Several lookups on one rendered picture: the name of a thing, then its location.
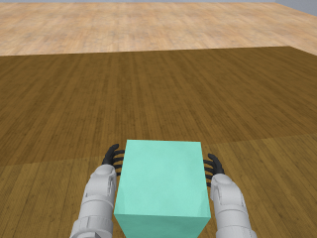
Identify carton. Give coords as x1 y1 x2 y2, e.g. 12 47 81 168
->
113 140 211 238

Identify robot right forearm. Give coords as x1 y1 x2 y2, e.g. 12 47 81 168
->
210 174 258 238

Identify left robot hand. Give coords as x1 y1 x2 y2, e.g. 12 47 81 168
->
101 144 125 177

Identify right robot hand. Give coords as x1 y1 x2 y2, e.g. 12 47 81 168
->
203 153 225 187

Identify robot left forearm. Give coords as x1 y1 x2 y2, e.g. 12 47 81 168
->
69 164 117 238

